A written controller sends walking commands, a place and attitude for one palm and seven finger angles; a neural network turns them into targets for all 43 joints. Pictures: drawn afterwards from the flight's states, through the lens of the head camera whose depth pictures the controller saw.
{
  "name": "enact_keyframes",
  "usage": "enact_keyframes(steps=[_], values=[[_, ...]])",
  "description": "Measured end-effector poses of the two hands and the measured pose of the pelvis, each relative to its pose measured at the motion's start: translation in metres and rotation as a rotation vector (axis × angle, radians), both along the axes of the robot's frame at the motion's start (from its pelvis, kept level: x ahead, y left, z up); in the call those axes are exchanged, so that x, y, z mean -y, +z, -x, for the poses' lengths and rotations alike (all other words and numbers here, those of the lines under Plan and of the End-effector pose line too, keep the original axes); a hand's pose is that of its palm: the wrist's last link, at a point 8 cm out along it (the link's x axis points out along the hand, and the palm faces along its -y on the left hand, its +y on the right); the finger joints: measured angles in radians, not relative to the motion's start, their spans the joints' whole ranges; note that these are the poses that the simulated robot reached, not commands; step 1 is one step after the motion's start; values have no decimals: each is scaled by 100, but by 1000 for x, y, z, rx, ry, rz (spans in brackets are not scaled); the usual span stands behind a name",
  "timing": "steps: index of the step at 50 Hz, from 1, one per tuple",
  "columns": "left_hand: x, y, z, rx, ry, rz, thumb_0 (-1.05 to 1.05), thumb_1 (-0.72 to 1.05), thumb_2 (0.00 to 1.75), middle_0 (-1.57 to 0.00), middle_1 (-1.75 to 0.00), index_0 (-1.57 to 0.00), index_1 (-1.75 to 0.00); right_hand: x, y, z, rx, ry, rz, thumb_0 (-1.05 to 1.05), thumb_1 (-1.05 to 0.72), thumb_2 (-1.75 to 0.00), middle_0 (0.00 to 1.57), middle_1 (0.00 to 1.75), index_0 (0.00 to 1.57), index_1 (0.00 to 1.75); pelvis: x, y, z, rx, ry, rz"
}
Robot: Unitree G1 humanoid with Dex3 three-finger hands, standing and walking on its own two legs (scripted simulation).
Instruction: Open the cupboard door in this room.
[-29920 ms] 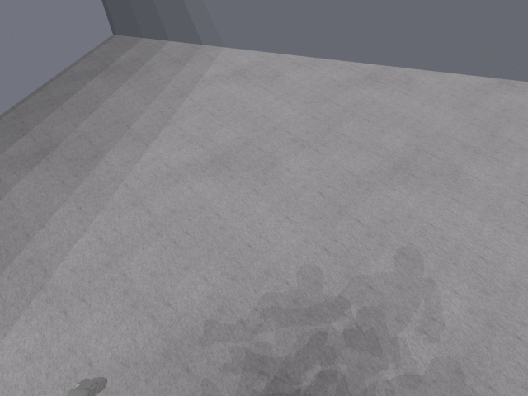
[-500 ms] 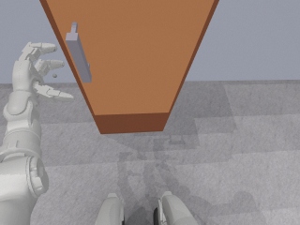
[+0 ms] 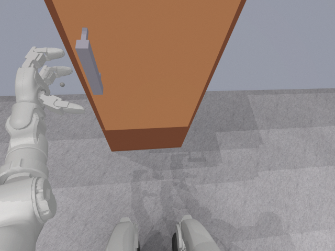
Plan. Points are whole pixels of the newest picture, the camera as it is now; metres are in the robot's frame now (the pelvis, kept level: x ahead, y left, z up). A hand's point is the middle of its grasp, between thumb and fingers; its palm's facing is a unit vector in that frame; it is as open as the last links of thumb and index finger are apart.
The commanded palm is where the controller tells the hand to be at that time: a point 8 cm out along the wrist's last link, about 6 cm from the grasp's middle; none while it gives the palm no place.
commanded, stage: move the hooked fingers beside the handle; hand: left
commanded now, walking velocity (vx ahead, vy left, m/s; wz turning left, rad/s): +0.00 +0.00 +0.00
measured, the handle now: (92, 64) +0.54 +0.16 +0.07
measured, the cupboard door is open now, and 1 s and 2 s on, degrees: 0 0 0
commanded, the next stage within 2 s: slide the fingers in behind the handle in 0.32 s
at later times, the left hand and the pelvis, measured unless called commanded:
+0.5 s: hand (64, 85) +0.48 +0.21 +0.06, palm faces +0.04 -1.00 -0.01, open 14.0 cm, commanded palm +0.46 +0.25 +0.06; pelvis +0.00 -0.01 +0.00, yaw +1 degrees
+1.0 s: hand (78, 85) +0.48 +0.18 +0.06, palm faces +0.04 -1.00 +0.00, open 14.0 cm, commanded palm +0.46 +0.22 +0.06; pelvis +0.00 -0.01 +0.00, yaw +1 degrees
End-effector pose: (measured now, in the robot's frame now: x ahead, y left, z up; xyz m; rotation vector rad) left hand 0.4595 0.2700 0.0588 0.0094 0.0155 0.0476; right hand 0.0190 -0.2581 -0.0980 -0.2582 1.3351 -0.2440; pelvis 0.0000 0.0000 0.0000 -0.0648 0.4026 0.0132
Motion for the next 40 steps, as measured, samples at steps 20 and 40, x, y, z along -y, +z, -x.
enact_keyframes(steps=[20, 40], values=[[5, -1, 4, -7, 1, 3, -1, -50, 30, -30, -120, -30, -120, 10, 0, -14, 31, 23, 15, 1, -91, -90, 20, 30, 20, 30, 5, 0, 2, 7, 6, -5], [27, -3, -4, -1, -7, 10, -1, -50, 30, -30, -120, -30, -120, 12, -3, -5, 14, 1, -2, 1, -91, -90, 20, 30, 20, 30, 10, -1, 0, -1, 2, -10]])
